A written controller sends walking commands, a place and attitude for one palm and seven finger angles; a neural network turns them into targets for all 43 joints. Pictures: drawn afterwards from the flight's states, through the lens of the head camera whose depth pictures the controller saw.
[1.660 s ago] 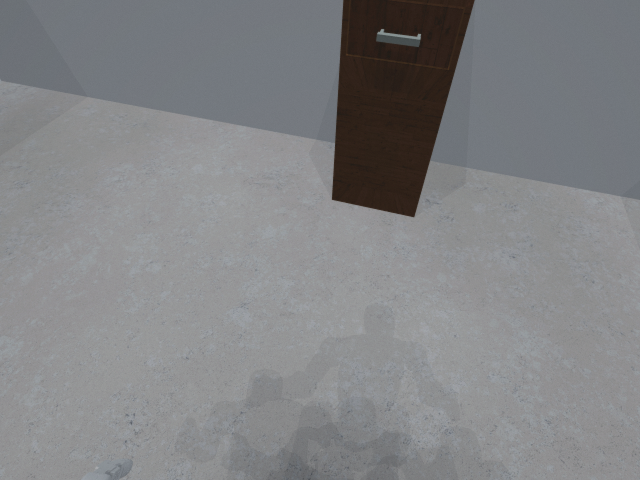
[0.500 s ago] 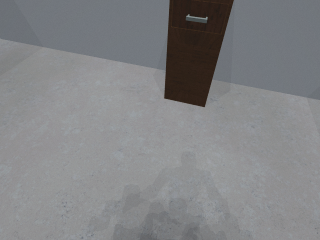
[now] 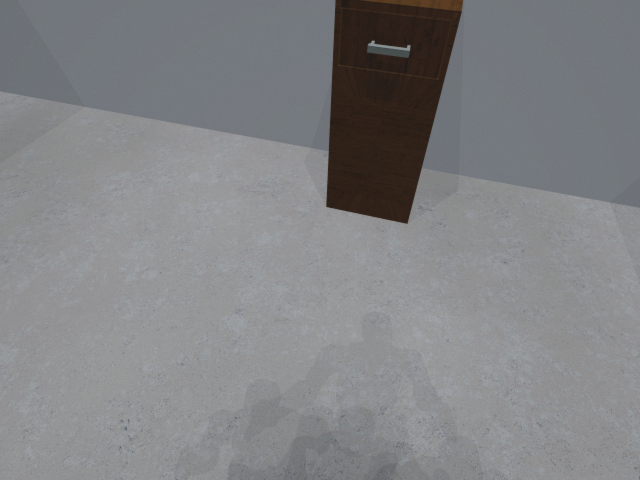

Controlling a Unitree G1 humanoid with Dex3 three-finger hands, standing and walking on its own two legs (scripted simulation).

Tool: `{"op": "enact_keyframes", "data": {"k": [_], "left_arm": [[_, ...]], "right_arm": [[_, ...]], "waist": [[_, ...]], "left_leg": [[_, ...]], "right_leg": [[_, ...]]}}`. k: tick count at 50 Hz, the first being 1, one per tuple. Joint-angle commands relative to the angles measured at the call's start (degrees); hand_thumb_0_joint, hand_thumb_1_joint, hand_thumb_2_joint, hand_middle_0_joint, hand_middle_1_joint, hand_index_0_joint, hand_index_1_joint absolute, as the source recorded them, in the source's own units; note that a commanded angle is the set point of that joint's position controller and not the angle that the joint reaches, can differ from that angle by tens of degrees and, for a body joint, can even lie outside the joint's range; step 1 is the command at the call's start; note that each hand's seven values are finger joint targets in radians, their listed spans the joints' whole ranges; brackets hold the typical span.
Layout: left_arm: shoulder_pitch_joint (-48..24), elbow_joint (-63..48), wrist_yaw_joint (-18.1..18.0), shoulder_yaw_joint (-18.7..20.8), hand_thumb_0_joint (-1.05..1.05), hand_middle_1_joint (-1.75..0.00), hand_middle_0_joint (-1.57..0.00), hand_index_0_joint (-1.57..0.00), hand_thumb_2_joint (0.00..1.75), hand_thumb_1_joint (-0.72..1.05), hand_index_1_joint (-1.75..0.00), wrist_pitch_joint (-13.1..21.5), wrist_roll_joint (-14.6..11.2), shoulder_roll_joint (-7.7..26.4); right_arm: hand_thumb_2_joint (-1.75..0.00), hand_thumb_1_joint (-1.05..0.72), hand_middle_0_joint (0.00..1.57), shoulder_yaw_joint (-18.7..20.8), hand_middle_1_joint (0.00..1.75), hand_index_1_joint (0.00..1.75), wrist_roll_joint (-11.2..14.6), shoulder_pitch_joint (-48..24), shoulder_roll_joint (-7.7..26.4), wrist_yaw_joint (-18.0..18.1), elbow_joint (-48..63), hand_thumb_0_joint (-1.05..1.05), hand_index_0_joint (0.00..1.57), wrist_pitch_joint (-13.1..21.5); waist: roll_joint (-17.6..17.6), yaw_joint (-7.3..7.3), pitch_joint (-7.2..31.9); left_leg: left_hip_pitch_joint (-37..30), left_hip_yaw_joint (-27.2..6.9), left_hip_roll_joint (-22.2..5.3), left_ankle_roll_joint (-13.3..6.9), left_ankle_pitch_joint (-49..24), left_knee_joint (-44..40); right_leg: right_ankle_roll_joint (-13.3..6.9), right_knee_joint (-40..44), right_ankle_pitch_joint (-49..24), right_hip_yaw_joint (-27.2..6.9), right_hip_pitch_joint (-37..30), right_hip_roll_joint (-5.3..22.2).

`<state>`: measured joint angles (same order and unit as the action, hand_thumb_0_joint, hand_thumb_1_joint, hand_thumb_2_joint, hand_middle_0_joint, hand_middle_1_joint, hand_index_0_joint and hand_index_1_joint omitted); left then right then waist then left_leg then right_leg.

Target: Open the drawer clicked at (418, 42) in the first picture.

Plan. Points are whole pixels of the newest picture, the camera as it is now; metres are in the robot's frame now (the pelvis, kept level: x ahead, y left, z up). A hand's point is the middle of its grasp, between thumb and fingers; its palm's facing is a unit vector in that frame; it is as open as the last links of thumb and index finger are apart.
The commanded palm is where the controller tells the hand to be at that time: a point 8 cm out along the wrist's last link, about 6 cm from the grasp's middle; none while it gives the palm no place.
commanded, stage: walk to a spot facing it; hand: left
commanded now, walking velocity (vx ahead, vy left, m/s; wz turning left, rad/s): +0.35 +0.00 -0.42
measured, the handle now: (389, 48) +1.39 -0.14 +0.00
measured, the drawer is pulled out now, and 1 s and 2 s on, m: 0.00 0.00 0.00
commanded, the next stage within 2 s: turn to face it in 1.20 s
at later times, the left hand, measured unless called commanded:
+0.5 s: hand out of the picture +0.04 +0.18 -0.18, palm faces -0.04 -0.99 -0.13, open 7.4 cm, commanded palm none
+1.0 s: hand (288, 271) +0.56 +0.10 -0.16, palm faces -0.43 -0.88 -0.20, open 7.4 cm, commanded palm none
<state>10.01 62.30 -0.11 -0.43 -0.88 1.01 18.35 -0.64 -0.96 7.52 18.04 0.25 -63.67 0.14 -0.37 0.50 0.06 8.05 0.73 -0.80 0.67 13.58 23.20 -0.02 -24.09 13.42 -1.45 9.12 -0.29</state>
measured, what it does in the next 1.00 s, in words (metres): walks ahead, turning right: left foot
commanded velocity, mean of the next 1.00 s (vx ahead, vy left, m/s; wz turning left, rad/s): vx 0.36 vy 0.00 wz -0.38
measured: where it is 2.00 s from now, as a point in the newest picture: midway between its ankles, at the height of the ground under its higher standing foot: (366, 383)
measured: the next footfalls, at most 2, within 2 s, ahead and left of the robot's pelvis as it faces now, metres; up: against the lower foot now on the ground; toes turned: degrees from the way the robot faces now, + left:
left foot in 0.54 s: +0.31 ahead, +0.12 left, +0.00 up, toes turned -2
right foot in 1.06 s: +0.47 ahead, -0.19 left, +0.00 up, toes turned -32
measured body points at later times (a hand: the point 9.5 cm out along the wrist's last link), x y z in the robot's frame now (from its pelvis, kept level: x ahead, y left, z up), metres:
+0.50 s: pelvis +0.15 +0.01 -0.02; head +0.19 +0.03 +0.43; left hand +0.05 +0.23 -0.17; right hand +0.24 -0.24 -0.15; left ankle +0.25 +0.12 -0.73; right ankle +0.00 -0.12 -0.74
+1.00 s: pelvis +0.36 -0.01 -0.01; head +0.39 -0.03 +0.43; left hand +0.58 +0.15 -0.15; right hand +0.19 -0.20 -0.16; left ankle +0.27 +0.12 -0.74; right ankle +0.43 -0.17 -0.72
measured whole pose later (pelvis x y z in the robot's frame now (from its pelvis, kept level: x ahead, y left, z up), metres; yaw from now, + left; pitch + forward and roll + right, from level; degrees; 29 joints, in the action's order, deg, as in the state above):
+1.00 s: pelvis +0.36 -0.01 -0.01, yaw -23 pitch +0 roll +1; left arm 5.3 53.1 2.4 4.1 -1.0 2.1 11.9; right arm 2.7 -1.8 24.4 10.3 0.9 -63.3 3.9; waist -0.4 -3.7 -3.9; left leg -2.4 20.0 -4.9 2.1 23.6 22.6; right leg -1.7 -39.8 11.3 6.1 31.0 4.9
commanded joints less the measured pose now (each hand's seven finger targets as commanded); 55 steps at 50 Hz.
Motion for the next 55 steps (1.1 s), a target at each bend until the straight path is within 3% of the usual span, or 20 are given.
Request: {"op": "enact_keyframes", "data": {"k": [1, 6, 9, 11, 12, 15, 21, 24, 25, 27, 28, 31, 34, 40, 47, 49, 51, 52, 53, 55], "left_arm": [[3.2, -3.2, 0.8, 2.0, 0.00, -0.30, -0.20, -0.20, 0.90, 0.90, -0.30, 0.1, 0.4, 6.1], [7.4, -5.0, 1.4, 2.9, 0.00, -0.30, -0.20, -0.20, 0.90, 0.90, -0.30, 1.5, 0.4, 2.6], [12.5, -4.5, 1.3, 3.5, 0.00, -0.30, -0.20, -0.20, 0.90, 0.90, -0.30, 2.7, 0.5, 1.8], [21.4, -1.2, 0.2, 4.9, 0.00, -0.30, -0.20, -0.20, 0.90, 0.90, -0.30, 3.7, 0.6, 6.2], [26.7, 0.0, -0.5, 5.2, 0.00, -0.30, -0.20, -0.20, 0.90, 0.90, -0.30, 3.9, 0.2, 7.2], [26.5, 0.4, -1.9, 4.7, 0.00, -0.30, -0.20, -0.20, 0.90, 0.90, -0.30, 4.4, 0.8, 3.5], [17.8, -1.0, -1.5, 4.3, 0.00, -0.30, -0.20, -0.20, 0.90, 0.90, -0.30, 4.8, 0.7, 1.2], [14.3, -1.0, -1.1, 5.2, 0.00, -0.30, -0.20, -0.20, 0.90, 0.90, -0.30, 4.9, 0.0, 2.3], [14.9, -1.0, -1.0, 5.2, 0.00, -0.30, -0.20, -0.20, 0.90, 0.90, -0.30, 4.9, -0.1, 0.9], [19.8, -2.4, -0.2, 4.5, 0.00, -0.30, -0.20, -0.20, 0.90, 0.90, -0.30, 4.6, -0.7, -5.1], [17.7, -3.3, -0.4, 4.6, 0.00, -0.30, -0.20, -0.20, 0.90, 0.90, -0.30, 4.5, -0.3, -4.5], [12.3, -3.6, 0.8, 4.9, 0.00, -0.30, -0.20, -0.20, 0.90, 0.90, -0.30, 2.9, 1.0, -5.7], [14.9, -3.8, 1.4, 4.8, 0.00, -0.30, -0.20, -0.20, 0.90, 0.90, -0.30, 1.2, 1.2, -7.7], [3.9, -9.3, 2.4, 5.2, 0.00, -0.30, -0.20, -0.20, 0.90, 0.90, -0.30, 0.4, 1.3, -6.5], [-8.0, -13.4, 2.7, 4.2, 0.00, -0.30, -0.20, -0.20, 0.90, 0.90, -0.30, 1.4, 0.9, -6.3], [-4.6, -12.6, 2.6, 4.6, 0.00, -0.30, -0.20, -0.20, 0.90, 0.90, -0.30, 1.8, 0.9, -5.1], [8.7, -8.6, 2.2, 5.4, 0.00, -0.30, -0.20, -0.20, 0.90, 0.90, -0.30, 2.7, 1.2, -2.3], [15.7, -6.6, 1.5, 6.9, 0.00, -0.30, -0.20, -0.20, 0.90, 0.90, -0.30, 3.5, 1.5, 3.6], [20.6, -5.7, 0.7, 8.5, 0.00, -0.30, -0.20, -0.20, 0.90, 0.90, -0.30, 3.7, 0.7, 10.0], [14.1, -6.5, 0.0, 7.8, 0.00, -0.30, -0.20, -0.20, 0.90, 0.90, -0.30, 3.3, -0.5, 8.6]], "right_arm": [[-0.90, -0.90, 0.20, 2.4, 0.30, 0.30, -0.5, 3.0, 7.6, -0.1, 3.0, 0.00, 0.20, 0.2], [-0.90, -0.90, 0.20, 3.8, 0.30, 0.30, -0.2, 7.4, 8.0, 0.3, 4.2, 0.00, 0.20, 1.4], [-0.90, -0.90, 0.20, 4.2, 0.30, 0.30, 0.1, 7.0, 6.0, 0.3, 5.3, 0.00, 0.20, 2.2], [-0.90, -0.90, 0.20, 3.3, 0.30, 0.30, 0.3, 1.9, 0.7, 0.1, 8.3, 0.00, 0.20, 3.0], [-0.90, -0.90, 0.20, 3.0, 0.30, 0.30, 0.0, -3.5, 0.4, 0.1, 10.6, 0.00, 0.20, 3.3], [-0.90, -0.90, 0.20, 3.4, 0.30, 0.30, 0.0, -5.2, -0.5, -0.1, 11.3, 0.00, 0.20, 4.1], [-0.90, -0.90, 0.20, 3.2, 0.30, 0.30, 0.7, -3.5, -4.3, -1.6, 11.7, 0.00, 0.20, 3.2], [-0.90, -0.90, 0.20, 4.0, 0.30, 0.30, 0.7, 8.5, -2.7, -0.8, 8.1, 0.00, 0.20, 3.8], [-0.90, -0.90, 0.20, 4.7, 0.30, 0.30, 0.6, 16.3, -0.2, 0.1, 5.5, 0.00, 0.20, 4.0], [-0.90, -0.90, 0.20, 7.1, 0.30, 0.30, -0.5, 26.3, 9.6, 0.7, 3.9, 0.00, 0.20, 4.2], [-0.90, -0.90, 0.20, 6.5, 0.30, 0.30, -0.2, 21.3, 7.9, 0.8, 5.3, 0.00, 0.20, 3.6], [-0.90, -0.90, 0.20, 4.2, 0.30, 0.30, -0.5, 9.8, -1.6, 0.8, 7.7, 0.00, 0.20, 4.2], [-0.90, -0.90, 0.20, 3.9, 0.30, 0.30, -0.4, 9.1, -3.4, 1.0, 6.7, 0.00, 0.20, 5.2], [-0.90, -0.90, 0.20, 4.8, 0.30, 0.30, -0.4, 13.4, -2.4, 1.1, 5.4, 0.00, 0.20, 5.9], [-0.90, -0.90, 0.20, 4.9, 0.30, 0.30, -1.0, 19.2, -0.2, 0.7, 3.0, 0.00, 0.20, 5.0], [-0.90, -0.90, 0.20, 5.0, 0.30, 0.30, -0.9, 18.4, 1.2, 0.8, 3.0, 0.00, 0.20, 4.7], [-0.90, -0.90, 0.20, 5.0, 0.30, 0.30, -0.4, 16.1, 2.6, 0.6, 3.7, 0.00, 0.20, 4.4], [-0.90, -0.90, 0.20, 4.5, 0.30, 0.30, 0.3, 17.2, 0.5, -0.3, 4.6, 0.00, 0.20, 4.3], [-0.90, -0.90, 0.20, 3.8, 0.30, 0.30, 0.7, 17.6, -3.2, -0.1, 7.0, 0.00, 0.20, 4.6], [-0.90, -0.90, 0.20, 4.4, 0.30, 0.30, 1.0, 10.6, -1.9, 0.2, 7.9, 0.00, 0.20, 4.3]], "waist": [[1.2, -0.17, -7.3], [4.9, -0.22, -7.8], [3.5, 1.81, -5.2], [-14.4, 4.80, -4.5], [-15.4, 7.54, -6.2], [-4.4, 5.78, -5.4], [-6.9, 0.25, -6.3], [-6.6, -5.48, -2.2], [-2.9, -8.12, 2.6], [20.8, -8.75, 11.7], [13.1, -7.08, 6.9], [7.4, -2.02, -8.4], [7.3, 1.33, -6.6], [4.5, -0.04, -6.7], [5.4, -3.71, -7.1], [6.3, -1.60, -4.8], [4.8, 4.98, 3.0], [-5.1, 7.77, 9.6], [-16.1, 7.78, 16.4], [-4.7, 5.93, 8.6]], "left_leg": [[5.5, -5.9, -7.0, -2.8, 22.2, -5.6], [3.3, -9.9, -12.1, -6.3, 20.0, -4.3], [6.4, -5.5, -10.7, -5.4, 11.4, 5.0], [26.2, 7.3, -1.0, -0.2, 12.9, 27.5], [35.1, 4.5, -1.2, 0.2, 21.5, 36.0], [40.0, 0.1, -5.0, 0.1, 18.2, 40.0], [18.8, 4.3, -3.1, 0.3, 4.3, 21.7], [-1.2, 7.4, 0.4, -0.1, -5.7, 11.5], [-10.7, 4.9, -1.6, -0.6, -5.6, 9.2], [-22.3, -28.2, -26.8, -8.2, 4.0, -4.8], [-14.5, -31.7, -28.9, -10.6, 13.6, -10.3], [7.5, -16.0, -22.1, -7.6, 16.1, -13.4], [10.3, -3.2, -18.6, -6.5, 7.4, -13.2], [-0.8, 3.3, -18.7, -8.5, -4.3, -14.1], [-8.6, 10.7, -19.0, -6.9, -23.0, -8.4], [-9.5, 13.4, -19.2, -6.2, -36.6, -1.5], [-5.3, 17.0, -16.2, -3.3, -42.3, 17.2], [9.5, 18.1, -12.9, -0.9, -25.2, 34.2], [25.9, 13.1, -2.9, 2.3, 17.7, 53.0], [30.0, 2.9, -7.6, 0.4, 13.0, 58.8]], "right_leg": [[-2.5, 2.7, 18.8, -6.4, 9.3, 3.0], [-3.1, -7.8, 12.4, -3.3, 13.4, -0.2], [-4.3, -6.4, 7.7, -5.7, 7.0, 1.3], [-10.9, 5.4, -4.6, -27.9, -10.2, 14.0], [-15.4, 7.5, -16.8, -36.1, -15.2, 19.1], [-16.4, 2.7, -28.0, -28.8, -19.4, 17.9], [-10.0, 8.5, -16.6, -16.1, 1.1, 10.7], [-6.7, -0.4, -22.1, -9.9, 6.4, 6.0], [-5.6, -11.2, -22.7, -9.1, 8.1, 4.2], [-2.1, -44.9, 18.5, -0.8, 23.5, -4.1], [-2.9, -50.3, 17.7, -3.6, 25.0, -0.7], [-2.3, -52.3, 7.0, -1.0, 25.8, 5.5], [-1.3, -48.4, 2.5, 0.5, 23.1, 6.4], [0.7, -36.2, -4.4, 2.1, 32.0, 8.5], [-1.5, -15.2, -2.4, 8.9, 24.9, 4.8], [-3.3, -13.2, 0.3, 10.8, 18.2, 2.3], [-5.1, -7.2, -2.9, 12.7, -0.8, -1.1], [-8.4, -4.9, -3.4, 0.7, -17.6, 8.5], [-15.8, 1.0, -12.4, -28.7, -28.4, 24.9], [-16.8, 5.8, -8.7, -23.6, -18.5, 24.0]]}}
